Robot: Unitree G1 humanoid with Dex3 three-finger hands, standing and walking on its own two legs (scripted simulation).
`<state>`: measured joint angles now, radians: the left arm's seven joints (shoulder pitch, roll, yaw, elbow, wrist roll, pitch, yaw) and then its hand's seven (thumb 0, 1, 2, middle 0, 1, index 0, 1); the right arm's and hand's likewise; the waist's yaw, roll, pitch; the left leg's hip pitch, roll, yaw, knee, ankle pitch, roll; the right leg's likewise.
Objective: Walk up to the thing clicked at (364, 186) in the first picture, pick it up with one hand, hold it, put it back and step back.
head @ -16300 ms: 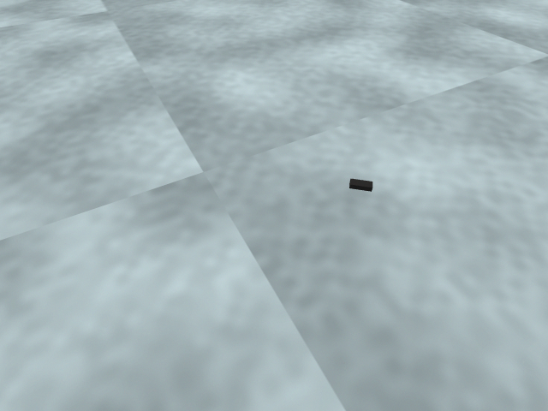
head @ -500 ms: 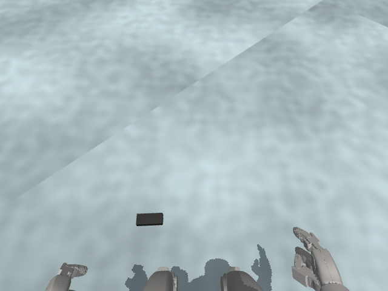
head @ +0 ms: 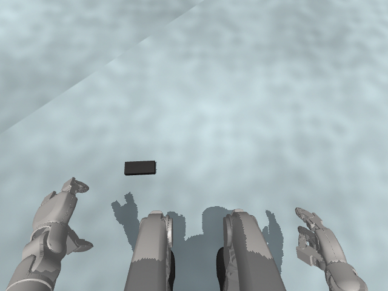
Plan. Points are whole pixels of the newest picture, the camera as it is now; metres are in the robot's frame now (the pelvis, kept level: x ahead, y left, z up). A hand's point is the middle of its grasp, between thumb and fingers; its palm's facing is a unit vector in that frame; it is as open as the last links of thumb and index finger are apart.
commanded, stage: rise first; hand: left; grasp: from above
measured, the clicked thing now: (140, 168) +0.50 +0.22 -0.51
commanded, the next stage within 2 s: none
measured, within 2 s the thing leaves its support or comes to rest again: neither
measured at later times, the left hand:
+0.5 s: hand (102, 186) +0.38 +0.28 -0.28, palm faces -0.48 -0.10 -0.87, open 14.0 cm
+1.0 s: hand (112, 177) +0.42 +0.28 -0.35, palm faces -0.45 -0.02 -0.89, open 13.6 cm
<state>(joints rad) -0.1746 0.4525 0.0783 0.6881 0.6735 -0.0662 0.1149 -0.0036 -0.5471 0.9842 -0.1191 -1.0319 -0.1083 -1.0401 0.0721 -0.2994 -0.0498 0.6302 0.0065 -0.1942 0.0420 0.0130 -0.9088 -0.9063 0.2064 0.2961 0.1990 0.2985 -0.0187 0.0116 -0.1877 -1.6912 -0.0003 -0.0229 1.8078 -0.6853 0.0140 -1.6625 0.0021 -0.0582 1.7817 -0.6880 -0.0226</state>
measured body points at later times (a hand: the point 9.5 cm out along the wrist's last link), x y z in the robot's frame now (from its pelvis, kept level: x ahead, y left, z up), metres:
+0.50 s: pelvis -0.04 +0.01 -0.13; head +0.18 +0.04 +0.26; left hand +0.40 +0.29 -0.23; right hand +0.02 -0.28 -0.25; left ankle +0.05 +0.11 -0.49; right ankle +0.05 -0.11 -0.49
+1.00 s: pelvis -0.03 +0.01 -0.18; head +0.21 +0.05 +0.20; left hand +0.44 +0.28 -0.30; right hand +0.02 -0.27 -0.29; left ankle +0.05 +0.11 -0.49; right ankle +0.05 -0.11 -0.49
